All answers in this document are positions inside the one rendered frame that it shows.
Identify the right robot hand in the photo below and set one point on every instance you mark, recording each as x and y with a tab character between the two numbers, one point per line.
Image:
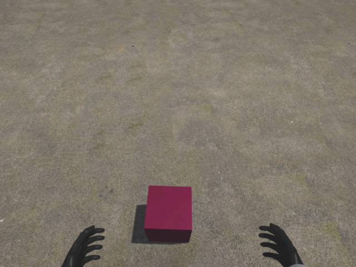
287	253

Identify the left robot hand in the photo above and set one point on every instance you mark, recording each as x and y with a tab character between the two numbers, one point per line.
76	256

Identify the carton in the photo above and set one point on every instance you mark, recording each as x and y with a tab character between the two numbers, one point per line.
169	214

